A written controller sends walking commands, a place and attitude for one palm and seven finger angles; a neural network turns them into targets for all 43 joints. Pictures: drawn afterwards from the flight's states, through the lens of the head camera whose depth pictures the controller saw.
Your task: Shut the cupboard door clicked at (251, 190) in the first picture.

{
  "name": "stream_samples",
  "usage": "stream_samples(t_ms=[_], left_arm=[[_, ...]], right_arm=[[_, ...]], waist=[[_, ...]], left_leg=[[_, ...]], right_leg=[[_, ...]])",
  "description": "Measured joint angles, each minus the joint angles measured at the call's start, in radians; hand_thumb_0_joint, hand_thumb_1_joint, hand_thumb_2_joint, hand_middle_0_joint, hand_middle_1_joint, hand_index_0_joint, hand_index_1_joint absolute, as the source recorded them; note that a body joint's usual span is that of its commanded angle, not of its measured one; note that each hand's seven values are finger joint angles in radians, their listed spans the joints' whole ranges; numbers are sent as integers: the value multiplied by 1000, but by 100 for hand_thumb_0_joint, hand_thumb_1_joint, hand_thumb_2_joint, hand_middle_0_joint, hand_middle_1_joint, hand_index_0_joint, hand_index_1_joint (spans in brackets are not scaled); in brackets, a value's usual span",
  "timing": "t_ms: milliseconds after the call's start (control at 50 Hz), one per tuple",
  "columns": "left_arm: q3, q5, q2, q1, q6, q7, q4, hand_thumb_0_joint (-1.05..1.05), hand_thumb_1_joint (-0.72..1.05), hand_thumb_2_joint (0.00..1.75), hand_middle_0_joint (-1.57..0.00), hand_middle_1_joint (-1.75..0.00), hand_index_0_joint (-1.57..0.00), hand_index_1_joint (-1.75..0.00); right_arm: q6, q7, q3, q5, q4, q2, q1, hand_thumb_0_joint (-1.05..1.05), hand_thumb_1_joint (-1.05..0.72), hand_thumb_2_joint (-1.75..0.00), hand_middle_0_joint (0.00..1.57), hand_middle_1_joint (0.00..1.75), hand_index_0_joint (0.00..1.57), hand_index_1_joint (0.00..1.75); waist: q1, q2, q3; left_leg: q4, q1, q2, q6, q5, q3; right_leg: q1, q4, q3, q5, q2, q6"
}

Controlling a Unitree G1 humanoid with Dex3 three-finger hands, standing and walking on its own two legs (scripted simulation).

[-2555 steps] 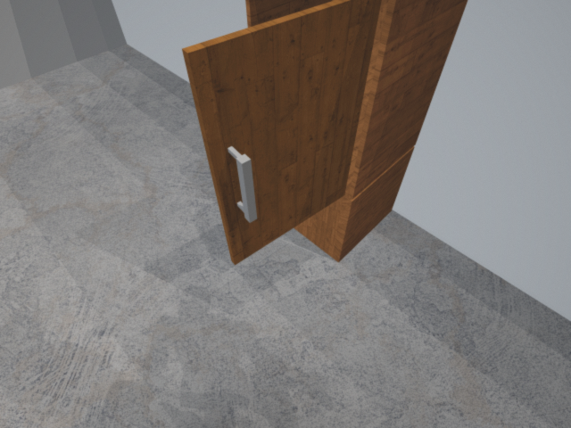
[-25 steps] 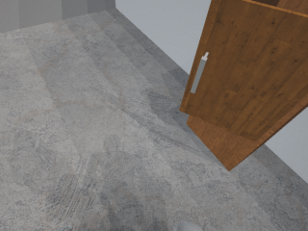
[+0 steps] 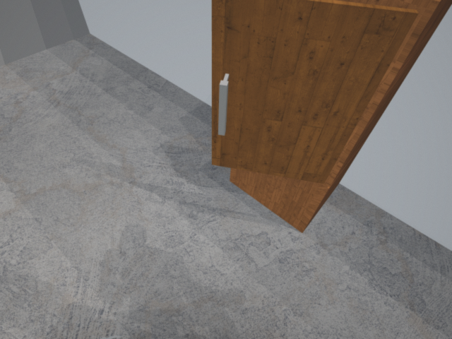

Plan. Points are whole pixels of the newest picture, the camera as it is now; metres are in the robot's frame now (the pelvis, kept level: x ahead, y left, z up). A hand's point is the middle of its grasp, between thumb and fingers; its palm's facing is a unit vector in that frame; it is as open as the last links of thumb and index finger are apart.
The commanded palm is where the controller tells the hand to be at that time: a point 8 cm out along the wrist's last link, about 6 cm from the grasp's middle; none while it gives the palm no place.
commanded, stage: turn to face it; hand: left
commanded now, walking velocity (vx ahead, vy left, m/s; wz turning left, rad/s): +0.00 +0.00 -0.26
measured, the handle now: (224, 105) +0.71 +0.05 -0.03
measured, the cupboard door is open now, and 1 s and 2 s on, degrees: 30 30 30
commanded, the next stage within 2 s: take the last steps up to it in 0.06 s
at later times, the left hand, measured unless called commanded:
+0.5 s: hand out of the picture +0.07 +0.16 -0.16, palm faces -0.08 -0.98 -0.20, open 7.4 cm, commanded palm none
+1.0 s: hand (177, 253) +0.31 +0.13 -0.15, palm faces -0.17 -0.97 -0.19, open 7.4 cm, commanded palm none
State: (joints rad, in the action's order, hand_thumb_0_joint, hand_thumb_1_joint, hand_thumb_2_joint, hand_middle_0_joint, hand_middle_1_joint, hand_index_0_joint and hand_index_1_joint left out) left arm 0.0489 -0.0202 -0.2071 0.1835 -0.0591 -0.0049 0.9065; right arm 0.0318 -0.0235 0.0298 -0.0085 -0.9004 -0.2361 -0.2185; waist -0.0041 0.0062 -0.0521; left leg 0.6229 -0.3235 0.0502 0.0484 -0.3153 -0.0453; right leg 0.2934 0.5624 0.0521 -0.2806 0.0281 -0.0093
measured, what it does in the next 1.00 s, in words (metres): walks ahead: right foot, then left foot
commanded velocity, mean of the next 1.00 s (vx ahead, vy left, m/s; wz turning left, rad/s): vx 0.18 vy -0.05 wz -0.11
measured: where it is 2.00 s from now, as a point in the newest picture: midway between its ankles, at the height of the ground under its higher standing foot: outside the picture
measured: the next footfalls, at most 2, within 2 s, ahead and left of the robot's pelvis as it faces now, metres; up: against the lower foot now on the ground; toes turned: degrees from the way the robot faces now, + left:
right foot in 0.34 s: +0.00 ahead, -0.13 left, +0.00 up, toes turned -8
left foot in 0.66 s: +0.21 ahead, +0.08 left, +0.00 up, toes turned +0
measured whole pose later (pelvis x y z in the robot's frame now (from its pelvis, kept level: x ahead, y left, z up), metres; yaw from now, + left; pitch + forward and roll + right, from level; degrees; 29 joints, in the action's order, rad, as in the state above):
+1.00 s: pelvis +0.20 -0.04 +0.01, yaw -10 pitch +0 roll +0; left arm 0.06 -0.02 -0.19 0.15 -0.01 -0.02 1.00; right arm -0.02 -0.02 0.02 -0.03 -1.07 -0.14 -0.36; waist -0.03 0.00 -0.06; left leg 0.41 -0.12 0.06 0.00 -0.28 -0.16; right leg 0.44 0.71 -0.05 -0.25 -0.07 0.00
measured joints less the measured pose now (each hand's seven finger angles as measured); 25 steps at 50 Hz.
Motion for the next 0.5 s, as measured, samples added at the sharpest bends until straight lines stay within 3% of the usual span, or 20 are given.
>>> stream_samples(t_ms=[20,60,120,160,260,320,340,400,440,500], left_arm=[[3,4,-5,1,-4,-1,4,1,90,90,-21,-30,-21,-30],[10,6,-16,0,-15,-2,14,1,90,90,-20,-30,-20,-30],[18,1,-24,-6,-24,-11,30,1,90,90,-20,-30,-20,-30],[21,2,-24,-10,-23,-15,33,1,91,90,-20,-30,-20,-30],[14,2,-12,-6,-16,-20,40,1,91,90,-20,-30,-20,-30],[11,-1,-7,14,-2,-30,49,1,91,90,-20,-30,-20,-30],[11,-4,-10,26,9,-32,48,1,91,90,-20,-30,-20,-30],[5,-2,18,51,37,-18,73,0,91,90,-20,-30,-20,-30],[1,-1,32,86,52,-8,87,0,91,90,-20,-30,-20,-30],[-7,-1,44,130,68,-1,119,0,91,90,-20,-30,-20,-30]], right_arm=[[-9,-2,-3,-3,-2,8,-4,0,-91,-89,20,30,20,30],[-15,-5,-15,-12,-6,28,-9,0,-91,-89,20,30,20,30],[-20,-12,-27,-20,-13,49,-25,0,-91,-89,20,30,21,30],[-18,-14,-30,-22,-24,56,-33,0,-91,-89,20,30,21,30],[-11,-7,-23,-26,-57,55,-47,0,-90,-89,21,30,21,30],[-7,0,-13,-22,-79,45,-67,0,-90,-89,21,30,21,30],[-6,2,-9,-18,-85,43,-77,0,-90,-89,21,30,21,30],[12,10,4,-15,-117,16,-82,0,-90,-89,21,30,21,30],[15,17,10,-18,-127,6,-75,0,-91,-89,20,30,21,30],[1,25,15,-19,-116,3,-57,0,-91,-89,20,30,20,30]], waist=[[-2,11,4],[0,35,1],[-2,35,-4],[0,25,-9],[-8,-18,-7],[-14,-34,12],[-11,-26,24],[-8,-61,30],[-4,-59,35],[-9,-41,31]], left_leg=[[-25,8,-4,-33,19,-5],[-11,10,-4,-62,12,-27],[-56,39,7,-65,26,-44],[-94,58,16,-63,47,-53],[-118,72,43,-51,56,-70],[-75,60,57,-36,23,-82],[-33,43,54,-34,-17,-89],[205,-44,42,-33,-164,-26],[326,-102,29,-31,-138,-15],[350,-159,31,-20,-66,-27]], right_leg=[[15,29,7,-16,0,2],[60,161,11,-141,2,3],[122,376,-15,-191,0,-6],[126,406,-36,-189,-10,-12],[45,234,-82,-186,-24,-5],[-59,29,-104,-115,-19,11],[-90,-49,-91,-93,-24,27],[-110,-54,-101,-54,-4,44],[-145,-97,-95,-52,-2,47],[-197,-166,-88,-34,-4,41]])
